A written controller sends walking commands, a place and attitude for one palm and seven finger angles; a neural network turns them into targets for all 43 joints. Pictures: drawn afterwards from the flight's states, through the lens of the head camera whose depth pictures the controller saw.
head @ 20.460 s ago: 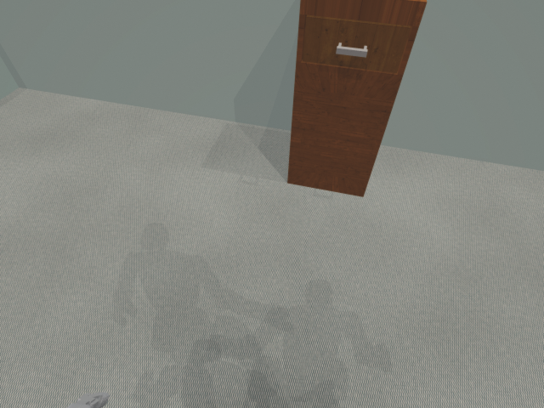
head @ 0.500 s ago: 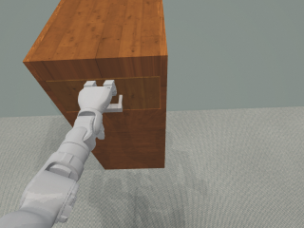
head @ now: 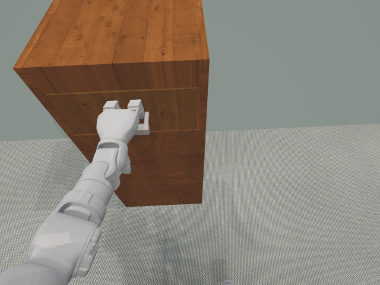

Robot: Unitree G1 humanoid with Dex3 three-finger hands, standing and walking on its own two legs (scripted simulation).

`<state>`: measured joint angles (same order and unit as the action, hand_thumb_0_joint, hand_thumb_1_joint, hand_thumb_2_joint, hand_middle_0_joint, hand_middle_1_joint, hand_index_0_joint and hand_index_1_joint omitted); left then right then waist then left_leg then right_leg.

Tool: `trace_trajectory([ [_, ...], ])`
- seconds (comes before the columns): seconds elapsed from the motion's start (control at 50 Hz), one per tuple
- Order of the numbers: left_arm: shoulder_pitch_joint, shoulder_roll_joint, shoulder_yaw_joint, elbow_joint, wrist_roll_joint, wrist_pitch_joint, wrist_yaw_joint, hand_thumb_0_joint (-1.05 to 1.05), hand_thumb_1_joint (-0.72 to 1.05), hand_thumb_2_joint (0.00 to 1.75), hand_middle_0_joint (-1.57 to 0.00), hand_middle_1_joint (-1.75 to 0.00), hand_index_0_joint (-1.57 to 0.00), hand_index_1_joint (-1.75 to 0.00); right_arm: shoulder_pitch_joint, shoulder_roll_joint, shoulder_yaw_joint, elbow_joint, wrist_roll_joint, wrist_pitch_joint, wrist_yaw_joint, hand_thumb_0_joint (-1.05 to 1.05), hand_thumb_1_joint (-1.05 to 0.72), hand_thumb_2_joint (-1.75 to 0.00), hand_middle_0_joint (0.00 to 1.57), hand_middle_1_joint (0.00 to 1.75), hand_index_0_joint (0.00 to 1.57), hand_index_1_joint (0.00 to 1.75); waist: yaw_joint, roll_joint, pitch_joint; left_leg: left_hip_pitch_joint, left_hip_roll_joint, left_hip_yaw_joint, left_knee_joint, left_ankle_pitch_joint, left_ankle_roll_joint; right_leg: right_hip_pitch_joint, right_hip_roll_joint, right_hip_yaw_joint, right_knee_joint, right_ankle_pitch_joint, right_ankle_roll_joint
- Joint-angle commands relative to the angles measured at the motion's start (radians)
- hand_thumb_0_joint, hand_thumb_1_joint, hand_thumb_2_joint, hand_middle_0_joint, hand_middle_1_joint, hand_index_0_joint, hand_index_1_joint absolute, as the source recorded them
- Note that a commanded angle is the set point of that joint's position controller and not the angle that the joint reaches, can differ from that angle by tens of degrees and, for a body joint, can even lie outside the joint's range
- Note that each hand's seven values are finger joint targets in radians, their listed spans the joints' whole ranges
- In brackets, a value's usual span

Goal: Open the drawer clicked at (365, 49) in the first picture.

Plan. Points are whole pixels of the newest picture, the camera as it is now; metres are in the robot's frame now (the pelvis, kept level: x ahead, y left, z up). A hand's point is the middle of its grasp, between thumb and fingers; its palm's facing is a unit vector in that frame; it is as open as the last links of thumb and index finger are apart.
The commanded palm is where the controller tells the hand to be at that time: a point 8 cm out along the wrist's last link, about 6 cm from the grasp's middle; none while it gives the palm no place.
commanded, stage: lower the fingers behind the handle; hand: left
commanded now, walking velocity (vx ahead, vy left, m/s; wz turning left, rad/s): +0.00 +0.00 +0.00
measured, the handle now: (128, 123) +0.50 +0.15 +0.00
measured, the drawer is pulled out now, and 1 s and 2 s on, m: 0.00 0.00 0.00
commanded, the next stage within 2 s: close the thumb around the handle in 0.86 s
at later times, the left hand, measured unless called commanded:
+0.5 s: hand (128, 146) +0.45 +0.15 -0.02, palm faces -0.03 -0.01 -1.00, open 13.8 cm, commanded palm +0.43 +0.16 +0.03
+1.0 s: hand (127, 146) +0.44 +0.15 -0.02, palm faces -0.02 -0.02 -1.00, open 13.8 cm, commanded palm +0.42 +0.16 +0.03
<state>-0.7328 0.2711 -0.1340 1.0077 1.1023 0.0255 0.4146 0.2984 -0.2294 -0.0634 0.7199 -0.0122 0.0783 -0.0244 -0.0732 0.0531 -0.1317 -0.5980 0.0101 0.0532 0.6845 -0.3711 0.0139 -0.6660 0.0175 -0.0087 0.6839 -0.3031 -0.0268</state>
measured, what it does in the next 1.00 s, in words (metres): stands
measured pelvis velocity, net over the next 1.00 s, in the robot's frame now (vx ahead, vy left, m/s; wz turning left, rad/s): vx -0.01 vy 0.00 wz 0.01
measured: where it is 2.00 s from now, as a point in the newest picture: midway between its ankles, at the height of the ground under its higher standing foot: outside the picture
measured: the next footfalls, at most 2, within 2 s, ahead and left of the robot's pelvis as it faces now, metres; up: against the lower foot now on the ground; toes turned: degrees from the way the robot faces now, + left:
none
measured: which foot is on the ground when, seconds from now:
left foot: down 0.00-1.00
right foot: down 0.00-1.00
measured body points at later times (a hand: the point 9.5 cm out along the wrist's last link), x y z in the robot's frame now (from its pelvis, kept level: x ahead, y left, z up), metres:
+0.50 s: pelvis -0.01 +0.00 -0.02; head +0.09 -0.01 +0.42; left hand +0.44 +0.15 +0.03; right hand +0.03 -0.26 -0.16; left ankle -0.03 +0.11 -0.72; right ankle +0.01 -0.10 -0.72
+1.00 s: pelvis -0.01 +0.00 -0.01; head +0.08 -0.02 +0.43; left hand +0.44 +0.15 +0.04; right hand +0.03 -0.26 -0.16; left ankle -0.03 +0.11 -0.72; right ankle +0.01 -0.10 -0.72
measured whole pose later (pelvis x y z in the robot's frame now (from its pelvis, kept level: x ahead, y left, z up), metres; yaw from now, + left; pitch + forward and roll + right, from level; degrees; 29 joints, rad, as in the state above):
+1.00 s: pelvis -0.01 +0.00 -0.01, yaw +0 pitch +19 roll +0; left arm -0.74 0.26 -0.14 1.05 1.11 0.05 0.48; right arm 0.30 -0.23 -0.07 0.73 -0.02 0.06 -0.02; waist -0.08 0.06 -0.15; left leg -0.72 0.01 0.04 0.80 -0.40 0.01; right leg -0.78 0.02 -0.02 0.78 -0.33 -0.03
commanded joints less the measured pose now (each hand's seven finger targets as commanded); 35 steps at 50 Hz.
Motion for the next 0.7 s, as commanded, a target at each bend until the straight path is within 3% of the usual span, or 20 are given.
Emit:
trace_trajectory([
  [0.0, -0.407, 0.17, 0.039, -0.181, 0.006, 0.021, 0.07, 0.0, -0.5, 0.3, -0.3, -1.2, -0.3, -1.2, 0.063, -0.136, -0.05, -0.071, -0.001, -0.026, 0.001, 0.0, -0.9, -0.9, 0.2, 0.3, 0.2, 0.3, -0.008, -0.072, -0.383, 0.12, -0.039, 0.0, -0.026, 0.386, 0.017, 0.273, 0.018, 0.0, -0.035, 0.395, -0.008],
  [0.06, -0.428, 0.199, 0.057, -0.156, 0.009, 0.035, 0.079, 0.0, -0.5, 0.3, -0.3, -1.2, -0.3, -1.2, 0.072, -0.139, -0.05, -0.061, 0.0, -0.023, -0.001, 0.0, -0.9, -0.9, 0.2, 0.3, 0.2, 0.3, -0.014, -0.08, -0.397, 0.116, -0.039, -0.007, -0.021, 0.365, 0.018, 0.264, 0.02, -0.001, -0.029, 0.363, -0.009],
  [0.1, -0.434, 0.166, 0.032, -0.128, 0.004, 0.053, 0.081, 0.0, -0.5, 0.3, -0.3, -1.2, -0.3, -1.2, 0.072, -0.138, -0.048, -0.057, -0.001, -0.023, 0.001, 0.0, -0.9, -0.9, 0.2, 0.3, 0.2, 0.3, -0.021, -0.071, -0.385, 0.118, -0.038, -0.006, -0.021, 0.358, 0.017, 0.244, 0.021, -0.005, -0.03, 0.35, -0.01],
  [0.12, -0.431, 0.184, 0.05, -0.115, 0.002, 0.059, 0.078, 0.0, -0.5, 0.3, -0.3, -1.2, -0.3, -1.2, 0.069, -0.141, -0.047, -0.056, 0.0, -0.019, 0.0, 0.0, -0.9, -0.9, 0.2, 0.3, 0.2, 0.3, -0.016, -0.072, -0.389, 0.111, -0.04, -0.006, -0.018, 0.362, 0.017, 0.248, 0.022, -0.003, -0.028, 0.352, -0.012],
  [0.2, -0.424, 0.154, 0.022, -0.077, -0.001, 0.075, 0.071, 0.0, -0.5, 0.3, -0.3, -1.2, -0.3, -1.2, 0.072, -0.141, -0.042, -0.059, 0.0, -0.018, -0.002, 0.0, -0.9, -0.9, 0.2, 0.3, 0.2, 0.3, -0.022, -0.076, -0.374, 0.094, -0.039, -0.006, -0.015, 0.331, 0.018, 0.226, 0.021, -0.004, -0.025, 0.326, -0.01],
  [0.28, -0.454, 0.153, 0.021, -0.094, 0.007, 0.045, 0.069, 0.0, -0.5, 0.3, -0.3, -1.2, -0.3, -1.2, 0.081, -0.139, -0.046, -0.06, -0.004, -0.027, -0.007, 0.0, -0.9, -0.9, 0.2, 0.3, 0.2, 0.3, -0.034, -0.069, -0.395, 0.084, -0.035, -0.012, 0.011, 0.323, 0.019, 0.192, 0.02, -0.002, -0.004, 0.313, -0.01],
  [0.38, -0.437, 0.171, 0.052, -0.125, 0.022, 0.008, 0.095, 0.0, -0.5, 0.3, -0.3, -1.2, -0.3, -1.2, 0.097, -0.135, -0.053, -0.057, -0.015, -0.04, -0.002, 0.0, -0.9, -0.9, 0.2, 0.3, 0.2, 0.3, -0.023, -0.052, -0.453, 0.067, -0.033, -0.017, 0.056, 0.367, 0.018, 0.181, 0.019, 0.0, 0.039, 0.353, -0.012],
  [0.44, -0.451, 0.131, 0.026, -0.132, 0.028, 0.004, 0.116, 0.0, -0.5, 0.3, -0.3, -1.2, -0.3, -1.2, 0.104, -0.131, -0.059, -0.047, -0.02, -0.045, 0.006, 0.0, -0.9, -0.9, 0.2, 0.3, 0.2, 0.3, -0.038, -0.029, -0.462, 0.064, -0.03, -0.026, 0.082, 0.376, 0.015, 0.136, 0.022, -0.004, 0.058, 0.344, -0.014],
  [0.46, -0.444, 0.139, 0.038, -0.123, 0.024, 0.01, 0.124, 0.0, -0.5, 0.3, -0.3, -1.2, -0.3, -1.2, 0.103, -0.133, -0.059, -0.046, -0.018, -0.045, 0.01, 0.0, -0.9, -0.9, 0.2, 0.3, 0.2, 0.3, -0.036, -0.047, -0.447, 0.053, -0.03, -0.025, 0.08, 0.353, 0.016, 0.132, 0.024, -0.008, 0.056, 0.326, -0.013],
  [0.48, -0.477, 0.166, 0.052, -0.136, 0.025, 0.015, 0.133, 0.0, -0.5, 0.3, -0.3, -1.2, -0.3, -1.2, 0.101, -0.138, -0.058, -0.044, -0.019, -0.044, 0.008, 0.0, -0.9, -0.9, 0.2, 0.3, 0.2, 0.3, -0.04, -0.053, -0.456, 0.046, -0.031, -0.026, 0.081, 0.342, 0.017, 0.139, 0.022, -0.004, 0.057, 0.323, -0.011],
  [0.5, -0.487, 0.158, 0.04, -0.137, 0.024, 0.026, 0.137, 0.0, -0.5, 0.3, -0.3, -1.2, -0.3, -1.2, 0.097, -0.135, -0.057, -0.044, -0.019, -0.042, 0.009, 0.0, -0.9, -0.9, 0.2, 0.3, 0.2, 0.3, -0.041, -0.022, -0.465, 0.049, -0.034, -0.023, 0.08, 0.333, 0.017, 0.141, 0.022, -0.003, 0.054, 0.315, -0.012],
  [0.52, -0.51, 0.165, 0.047, -0.141, 0.025, 0.036, 0.139, 0.0, -0.5, 0.3, -0.3, -1.2, -0.3, -1.2, 0.099, -0.137, -0.058, -0.039, -0.02, -0.04, 0.009, 0.0, -0.9, -0.9, 0.2, 0.3, 0.2, 0.3, -0.046, -0.035, -0.472, 0.058, -0.033, -0.027, 0.082, 0.348, 0.017, 0.143, 0.023, -0.008, 0.056, 0.324, -0.013],
  [0.56, -0.476, 0.173, 0.052, -0.114, 0.018, 0.058, 0.134, 0.0, -0.5, 0.3, -0.3, -1.2, -0.3, -1.2, 0.1, -0.137, -0.055, -0.039, -0.015, -0.034, 0.011, 0.0, -0.9, -0.9, 0.2, 0.3, 0.2, 0.3, -0.036, -0.039, -0.468, 0.055, -0.034, -0.027, 0.073, 0.337, 0.016, 0.154, 0.025, -0.009, 0.052, 0.316, -0.012],
  [0.6, -0.501, 0.148, 0.025, -0.127, 0.01, 0.067, 0.126, 0.0, -0.5, 0.3, -0.3, -1.2, -0.3, -1.2, 0.097, -0.135, -0.052, -0.042, -0.013, -0.031, 0.009, 0.0, -0.9, -0.9, 0.2, 0.3, 0.2, 0.3, -0.042, -0.036, -0.469, 0.062, -0.034, -0.025, 0.064, 0.331, 0.018, 0.163, 0.024, -0.007, 0.043, 0.316, -0.011],
  [0.66, -0.461, 0.187, 0.056, -0.113, 0.001, 0.068, 0.108, 0.0, -0.5, 0.3, -0.3, -1.2, -0.3, -1.2, 0.094, -0.138, -0.048, -0.046, -0.011, -0.025, 0.002, 0.0, -0.9, -0.9, 0.2, 0.3, 0.2, 0.3, -0.027, -0.049, -0.468, 0.051, -0.037, -0.022, 0.056, 0.328, 0.019, 0.195, 0.022, -0.001, 0.039, 0.329, -0.01],
  [0.68, -0.478, 0.161, 0.032, -0.132, 0.004, 0.06, 0.104, 0.0, -0.5, 0.3, -0.3, -1.2, -0.3, -1.2, 0.095, -0.136, -0.048, -0.048, -0.011, -0.027, 0.0, 0.0, -0.9, -0.9, 0.2, 0.3, 0.2, 0.3, -0.037, -0.054, -0.463, 0.058, -0.035, -0.023, 0.053, 0.333, 0.02, 0.191, 0.021, -0.004, 0.036, 0.333, -0.009],
])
